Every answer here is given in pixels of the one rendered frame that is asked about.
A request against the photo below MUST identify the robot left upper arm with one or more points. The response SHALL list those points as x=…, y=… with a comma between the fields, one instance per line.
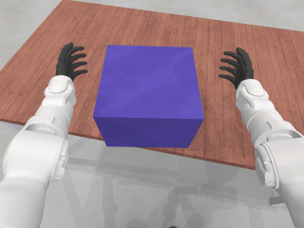
x=35, y=160

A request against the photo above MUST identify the robot right upper arm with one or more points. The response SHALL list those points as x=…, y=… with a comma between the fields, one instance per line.
x=280, y=165

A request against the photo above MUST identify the carton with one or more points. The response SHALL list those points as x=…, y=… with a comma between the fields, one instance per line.
x=148, y=96

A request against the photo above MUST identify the table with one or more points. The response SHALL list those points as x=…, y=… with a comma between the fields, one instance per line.
x=277, y=56

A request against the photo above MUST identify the left robot forearm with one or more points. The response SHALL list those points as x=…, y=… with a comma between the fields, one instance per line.
x=54, y=114

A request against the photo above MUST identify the right robot forearm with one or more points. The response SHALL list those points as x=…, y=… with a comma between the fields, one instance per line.
x=260, y=116

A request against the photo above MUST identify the robot left hand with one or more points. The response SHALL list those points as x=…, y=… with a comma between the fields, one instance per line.
x=65, y=67

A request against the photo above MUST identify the robot right hand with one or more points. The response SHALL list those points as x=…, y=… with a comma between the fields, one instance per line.
x=243, y=67

